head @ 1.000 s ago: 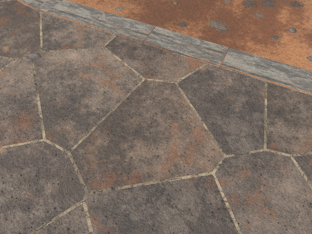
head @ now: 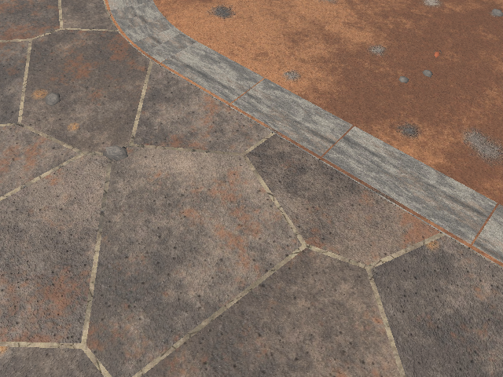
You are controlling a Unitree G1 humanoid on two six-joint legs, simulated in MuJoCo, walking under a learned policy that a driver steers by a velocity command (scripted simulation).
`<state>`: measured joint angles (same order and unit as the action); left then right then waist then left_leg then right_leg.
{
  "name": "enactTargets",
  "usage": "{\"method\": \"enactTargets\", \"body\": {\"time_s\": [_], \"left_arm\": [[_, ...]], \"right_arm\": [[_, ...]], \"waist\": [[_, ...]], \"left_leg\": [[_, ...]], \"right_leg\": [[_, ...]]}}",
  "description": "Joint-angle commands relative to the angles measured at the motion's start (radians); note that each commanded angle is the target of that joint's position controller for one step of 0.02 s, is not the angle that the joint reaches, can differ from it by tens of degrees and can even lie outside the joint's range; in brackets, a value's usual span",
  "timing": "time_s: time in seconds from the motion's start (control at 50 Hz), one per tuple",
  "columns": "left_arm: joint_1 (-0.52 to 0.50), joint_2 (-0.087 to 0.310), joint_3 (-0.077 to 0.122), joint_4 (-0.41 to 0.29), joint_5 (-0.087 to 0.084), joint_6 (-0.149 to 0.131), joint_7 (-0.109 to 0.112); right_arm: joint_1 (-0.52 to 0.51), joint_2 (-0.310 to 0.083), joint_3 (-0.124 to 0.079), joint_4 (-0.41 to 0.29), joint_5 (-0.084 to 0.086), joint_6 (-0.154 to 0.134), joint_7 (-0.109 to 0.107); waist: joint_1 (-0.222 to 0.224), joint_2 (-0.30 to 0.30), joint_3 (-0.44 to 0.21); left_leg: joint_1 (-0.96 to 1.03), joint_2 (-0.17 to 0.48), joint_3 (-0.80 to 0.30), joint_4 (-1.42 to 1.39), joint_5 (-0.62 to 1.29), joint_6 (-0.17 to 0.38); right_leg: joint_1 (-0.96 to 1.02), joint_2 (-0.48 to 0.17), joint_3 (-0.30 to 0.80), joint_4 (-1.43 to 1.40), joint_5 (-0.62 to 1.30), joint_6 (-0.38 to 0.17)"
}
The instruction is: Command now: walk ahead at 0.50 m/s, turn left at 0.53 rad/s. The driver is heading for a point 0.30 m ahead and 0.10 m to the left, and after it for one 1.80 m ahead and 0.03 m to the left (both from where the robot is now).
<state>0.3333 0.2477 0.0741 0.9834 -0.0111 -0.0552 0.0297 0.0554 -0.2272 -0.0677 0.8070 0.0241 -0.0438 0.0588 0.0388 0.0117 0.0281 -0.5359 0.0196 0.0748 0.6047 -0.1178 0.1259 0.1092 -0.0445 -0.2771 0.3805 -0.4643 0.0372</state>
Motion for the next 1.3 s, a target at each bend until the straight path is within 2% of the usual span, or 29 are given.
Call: {"method": "enactTargets", "body": {"time_s": [0.02, 0.04, 0.06, 0.08, 0.12, 0.24, 0.38, 0.46, 0.48, 0.5, 0.52, 0.54, 0.56, 0.6, 0.7, 0.78, 0.82, 0.84, 0.86, 0.88, 0.92, 0.98, 1.06, 1.16, 1.18, 1.2, 1.22, 1.26, 1.3], "left_arm": [[-0.047, 0.162, 0.023, -0.096, 0.016, -0.01, 0.007], [0.011, 0.038, -0.013, -0.149, 0.022, -0.049, -0.009], [-0.093, 0.125, 0.002, -0.168, -0.015, -0.09, -0.025], [-0.145, 0.135, 0.004, -0.189, -0.035, -0.102, -0.028], [-0.148, 0.151, 0.021, -0.17, 0.008, -0.086, -0.009], [-0.175, 0.102, 0.017, -0.222, 0.028, -0.019, 0.009], [-0.35, 0.11, 0.005, -0.288, 0.016, -0.011, -0.014], [-0.304, 0.147, 0.018, -0.291, 0.018, -0.031, -0.023], [-0.26, 0.155, 0.022, -0.283, 0.022, -0.04, -0.022], [-0.202, 0.214, 0.035, -0.282, 0.04, -0.041, -0.013], [-0.186, 0.257, 0.04, -0.287, 0.068, -0.026, -0.003], [-0.14, 0.203, 0.034, -0.278, 0.043, -0.011, -0.005], [-0.174, 0.148, 0.019, -0.302, 0.027, -0.005, -0.003], [-0.218, 0.123, 0.007, -0.31, 0.027, 0.017, -0.002], [-0.274, 0.111, -0.007, -0.292, 0.027, 0.034, -0.022], [-0.221, 0.192, 0.015, -0.278, 0.003, 0.044, -0.031], [-0.186, 0.187, 0.012, -0.271, -0.01, 0.046, -0.026], [-0.188, 0.154, 0.002, -0.279, -0.001, 0.039, -0.028], [-0.201, 0.105, -0.007, -0.311, -0.004, 0.03, -0.031], [-0.225, 0.146, 0.004, -0.31, -0.002, 0.027, -0.027], [-0.184, 0.181, 0.034, -0.285, -0.01, 0.047, -0.018], [-0.127, 0.13, 0.028, -0.276, -0.007, 0.079, -0.01], [-0.206, 0.09, 0.004, -0.341, -0.013, 0.084, -0.04], [-0.105, 0.14, 0.03, -0.341, -0.005, 0.092, -0.059], [-0.075, 0.191, 0.048, -0.342, -0.002, 0.092, -0.047], [-0.052, 0.34, 0.079, -0.37, 0.008, 0.09, -0.028], [-0.01, 0.31, 0.063, -0.381, 0.039, 0.069, -0.042], [-0.094, 0.26, 0.051, -0.382, 0.026, 0.04, -0.043], [-0.173, 0.22, 0.035, -0.398, -0.002, 0.048, -0.027]], "right_arm": [[0.378, -0.292, -0.108, 0.02, 0.002, 0.004, -0.032], [0.303, -0.349, -0.106, -0.019, -0.006, -0.006, -0.033], [0.322, -0.274, -0.08, -0.028, -0.02, -0.012, -0.029], [0.27, -0.217, -0.066, -0.038, -0.026, -0.022, -0.031], [0.145, -0.153, -0.05, -0.066, -0.007, -0.026, -0.032], [0.151, -0.215, -0.061, -0.088, -0.015, -0.007, -0.067], [0.184, -0.206, -0.058, -0.103, -0.005, 0.052, -0.103], [0.138, -0.197, -0.051, -0.138, -0.005, 0.059, -0.108], [0.113, -0.19, -0.046, -0.152, -0.004, 0.058, -0.107], [0.118, -0.145, -0.031, -0.178, -0.019, 0.053, -0.105], [0.252, -0.1, -0.022, -0.18, -0.017, 0.047, -0.106], [0.321, -0.192, -0.037, -0.165, -0.018, 0.046, -0.096], [0.282, -0.256, -0.058, -0.147, -0.009, 0.056, -0.093], [0.2, -0.233, -0.058, -0.147, -0.009, 0.088, -0.102], [0.202, -0.076, -0.003, -0.148, -0.028, 0.087, -0.094], [0.186, -0.13, -0.017, -0.132, -0.023, 0.076, -0.088], [0.195, -0.167, -0.027, -0.132, -0.029, 0.073, -0.09], [0.225, -0.213, -0.036, -0.14, -0.045, 0.074, -0.097], [0.217, -0.277, -0.058, -0.119, -0.055, 0.079, -0.098], [0.172, -0.243, -0.052, -0.144, -0.064, 0.074, -0.096], [0.118, -0.196, -0.038, -0.163, -0.063, 0.048, -0.105], [0.075, -0.169, -0.032, -0.157, -0.029, 0.032, -0.11], [0.102, -0.203, -0.048, -0.141, -0.027, 0.055, -0.115], [0.105, -0.226, -0.057, -0.121, 0.006, 0.053, -0.106], [0.166, -0.192, -0.049, -0.099, -0.007, 0.046, -0.099], [0.159, -0.116, -0.022, -0.148, -0.068, 0.038, -0.09], [0.042, -0.148, -0.028, -0.182, -0.052, 0.031, -0.095], [0.022, -0.187, -0.042, -0.174, -0.019, 0.04, -0.105], [0.054, -0.199, -0.051, -0.154, -0.032, 0.051, -0.119]], "waist": [[-0.214, 0.073, -0.238], [-0.091, 0.26, -0.338], [-0.153, 0.134, -0.369], [-0.136, 0.091, -0.262], [-0.054, -0.036, -0.13], [-0.012, 0.03, -0.125], [-0.079, 0.097, -0.139], [-0.039, 0.135, -0.126], [-0.005, 0.128, -0.134], [0.0, 0.033, -0.211], [-0.069, -0.231, -0.274], [-0.069, -0.288, -0.342], [-0.046, -0.177, -0.267], [-0.035, -0.093, -0.166], [-0.065, -0.177, -0.145], [-0.048, -0.205, -0.133], [-0.057, -0.174, -0.117], [-0.064, -0.087, -0.133], [-0.032, 0.172, -0.107], [-0.063, 0.231, -0.077], [-0.049, 0.174, -0.049], [-0.024, 0.128, -0.048], [-0.071, 0.168, -0.087], [-0.02, 0.143, -0.106], [-0.023, 0.017, -0.125], [-0.047, -0.329, -0.14], [0.042, -0.258, -0.212], [0.004, -0.122, -0.132], [-0.036, -0.102, -0.105]], "left_leg": [[0.651, 0.091, -0.253, -0.073, 0.004, 0.131], [0.899, 0.327, -0.859, -0.244, -0.006, 0.338], [0.9, 0.327, -0.836, -0.291, 0.145, 0.308], [0.798, 0.292, -0.641, -0.255, 0.331, 0.265], [0.514, 0.198, -0.411, -0.256, 0.496, 0.185], [0.313, 0.106, -0.289, -0.265, 0.706, 0.146], [0.374, 0.086, -0.394, -0.179, 0.438, 0.057], [0.412, 0.077, -0.519, -0.089, 0.325, 0.037], [0.38, 0.038, -0.511, -0.037, 0.271, 0.008], [0.274, -0.029, -0.445, 0.128, 0.119, -0.039], [0.03, -0.192, -0.302, 0.358, -0.499, -0.11], [-0.052, -0.136, -0.265, 0.555, -0.634, -0.152], [-0.084, -0.096, -0.26, 0.657, -0.561, -0.181], [-0.094, -0.065, -0.22, 0.693, -0.439, -0.209], [0.175, -0.035, -0.119, 0.266, -0.372, -0.202], [0.31, -0.061, -0.086, -0.074, -0.159, -0.171], [0.435, -0.033, -0.112, -0.19, -0.077, -0.11], [0.52, 0.095, -0.215, -0.2, -0.042, -0.058], [0.436, 0.216, -0.325, -0.244, -0.07, 0.03], [0.357, 0.303, -0.405, -0.316, -0.045, 0.102], [0.364, 0.316, -0.374, -0.299, 0.19, 0.123], [0.429, 0.274, -0.244, -0.248, 0.366, 0.081], [0.448, 0.259, -0.15, -0.219, 0.362, 0.07], [0.373, 0.258, -0.093, -0.079, 0.241, -0.003], [0.266, 0.201, -0.014, 0.071, 0.077, -0.082], [-0.049, 0.054, 0.066, 0.407, -0.473, -0.202], [-0.132, -0.021, -0.108, 0.587, -0.621, -0.209], [-0.167, 0.016, -0.157, 0.645, -0.469, -0.185], [-0.12, 0.028, -0.167, 0.576, -0.344, -0.188]], "right_leg": [[-0.384, -0.134, 0.03, 0.705, 0.722, -0.052], [-0.77, 0.112, 0.198, 1.049, -0.114, 0.008], [-0.852, 0.066, 0.38, 1.099, -0.114, -0.018], [-0.877, 0.021, 0.371, 1.062, -0.051, -0.037], [-0.779, -0.054, 0.349, 0.885, 0.046, -0.028], [-0.684, -0.004, 0.318, 0.583, 0.219, 0.032], [-0.656, 0.064, 0.356, 0.269, 0.385, 0.037], [-0.56, 0.079, 0.376, 0.101, 0.341, -0.002], [-0.448, 0.057, 0.371, -0.002, 0.481, -0.027], [-0.239, -0.103, 0.484, 0.015, 0.739, -0.091], [-0.003, -0.342, 0.753, 0.042, 1.138, -0.288], [0.016, -0.454, 0.914, 0.032, 1.06, -0.378], [-0.042, -0.386, 0.797, 0.037, 0.954, -0.35], [-0.184, -0.258, 0.614, 0.007, 0.753, -0.276], [-0.365, -0.118, 0.445, -0.062, 0.596, -0.246], [-0.361, -0.136, 0.535, -0.043, 0.413, -0.246], [-0.463, -0.113, 0.558, -0.033, 0.278, -0.18], [-0.563, -0.074, 0.524, 0.045, 0.186, -0.122], [-0.631, 0.06, 0.341, 0.175, 0.06, -0.064], [-0.631, 0.076, 0.289, 0.348, -0.027, -0.03], [-0.698, 0.064, 0.324, 0.654, -0.103, -0.004], [-0.753, 0.036, 0.333, 0.716, -0.017, 0.029], [-0.629, 0.018, 0.248, 0.471, 0.05, 0.035], [-0.37, 0.079, 0.178, 0.109, 0.275, -0.049], [-0.227, 0.032, 0.286, 0.039, 0.5, -0.09], [-0.047, -0.267, 0.694, 0.044, 0.972, -0.246], [-0.089, -0.366, 0.829, 0.003, 1.001, -0.419], [-0.15, -0.26, 0.684, -0.009, 0.79, -0.344], [-0.229, -0.189, 0.613, -0.023, 0.68, -0.278]]}}
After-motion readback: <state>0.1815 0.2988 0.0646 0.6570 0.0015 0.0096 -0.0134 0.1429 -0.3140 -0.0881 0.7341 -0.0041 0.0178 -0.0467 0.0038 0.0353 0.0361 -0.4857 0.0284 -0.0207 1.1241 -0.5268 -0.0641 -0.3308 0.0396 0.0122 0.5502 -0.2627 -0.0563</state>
